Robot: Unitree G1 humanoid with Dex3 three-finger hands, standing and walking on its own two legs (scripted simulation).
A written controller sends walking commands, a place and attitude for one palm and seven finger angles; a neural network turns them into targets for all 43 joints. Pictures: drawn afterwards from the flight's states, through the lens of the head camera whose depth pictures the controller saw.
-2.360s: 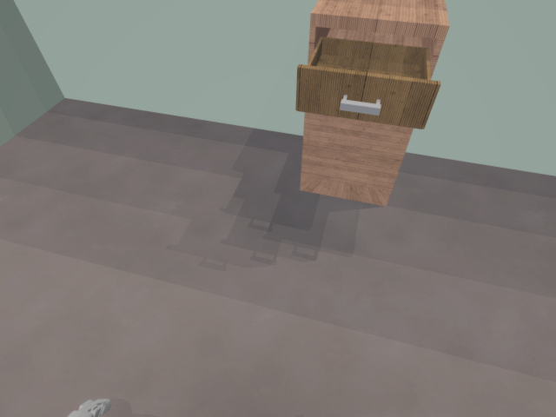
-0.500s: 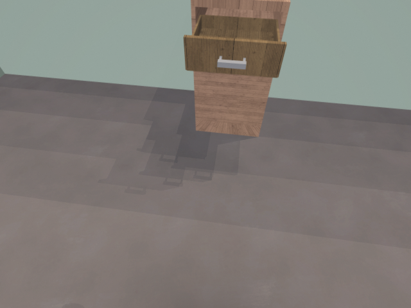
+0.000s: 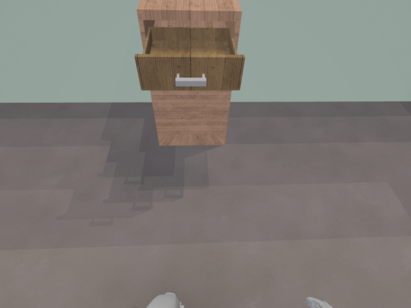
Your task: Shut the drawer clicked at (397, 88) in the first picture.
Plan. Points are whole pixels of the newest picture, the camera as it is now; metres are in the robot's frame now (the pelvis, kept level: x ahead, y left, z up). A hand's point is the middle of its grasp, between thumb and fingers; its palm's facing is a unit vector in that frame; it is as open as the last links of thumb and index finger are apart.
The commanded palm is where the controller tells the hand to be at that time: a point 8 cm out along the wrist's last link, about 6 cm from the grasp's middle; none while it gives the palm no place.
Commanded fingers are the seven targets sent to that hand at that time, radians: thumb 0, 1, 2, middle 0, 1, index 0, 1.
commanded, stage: walk to a spot facing it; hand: left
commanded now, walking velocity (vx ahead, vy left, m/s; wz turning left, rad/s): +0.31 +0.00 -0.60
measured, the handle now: (190, 78) +0.85 +0.18 -0.05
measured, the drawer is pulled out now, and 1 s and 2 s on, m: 0.30 0.30 0.30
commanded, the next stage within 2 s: turn to face it in 1.92 s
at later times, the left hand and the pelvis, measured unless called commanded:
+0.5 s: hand (165, 215) +0.36 +0.16 -0.16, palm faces -0.41 -0.90 -0.16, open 7.4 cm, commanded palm none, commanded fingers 0.00 0.90 0.90 -0.20 -0.30 -0.20 -0.30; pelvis +0.16 +0.04 +0.00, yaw -21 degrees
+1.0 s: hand (181, 196) +0.43 +0.13 -0.18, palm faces -0.53 -0.82 -0.21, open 7.4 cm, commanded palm none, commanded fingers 0.00 0.90 0.90 -0.20 -0.30 -0.20 -0.30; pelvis +0.25 +0.02 -0.01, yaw -38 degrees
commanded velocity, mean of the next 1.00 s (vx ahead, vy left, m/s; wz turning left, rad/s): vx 0.10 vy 0.00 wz -0.60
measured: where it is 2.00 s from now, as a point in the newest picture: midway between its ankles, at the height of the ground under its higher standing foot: (221, 297)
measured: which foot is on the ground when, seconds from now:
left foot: up 0.00-0.04, down 0.06-0.62, up 0.64-1.00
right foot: down 0.00-0.06, up 0.08-0.60, down 0.62-1.00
